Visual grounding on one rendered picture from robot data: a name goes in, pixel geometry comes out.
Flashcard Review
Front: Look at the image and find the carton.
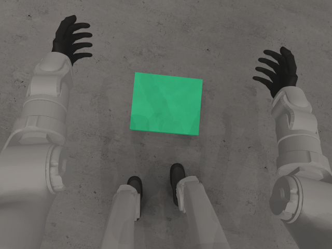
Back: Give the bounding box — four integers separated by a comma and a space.
130, 72, 203, 135

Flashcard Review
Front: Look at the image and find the robot right thigh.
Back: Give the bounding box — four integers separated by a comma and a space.
177, 181, 231, 249

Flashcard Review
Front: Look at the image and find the robot left upper arm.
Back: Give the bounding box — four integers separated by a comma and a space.
0, 143, 73, 249

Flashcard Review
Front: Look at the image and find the robot right foot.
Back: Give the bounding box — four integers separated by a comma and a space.
170, 163, 185, 206

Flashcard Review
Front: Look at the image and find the left robot hand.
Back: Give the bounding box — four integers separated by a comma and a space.
52, 15, 92, 66

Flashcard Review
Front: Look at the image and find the robot right forearm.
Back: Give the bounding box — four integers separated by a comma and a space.
271, 86, 332, 184

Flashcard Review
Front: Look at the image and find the right robot hand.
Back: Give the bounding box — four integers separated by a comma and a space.
253, 47, 298, 98

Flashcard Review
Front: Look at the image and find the robot right upper arm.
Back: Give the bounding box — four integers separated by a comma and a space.
269, 174, 332, 249

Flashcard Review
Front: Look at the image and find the robot left forearm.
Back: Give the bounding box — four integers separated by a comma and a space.
0, 52, 74, 155

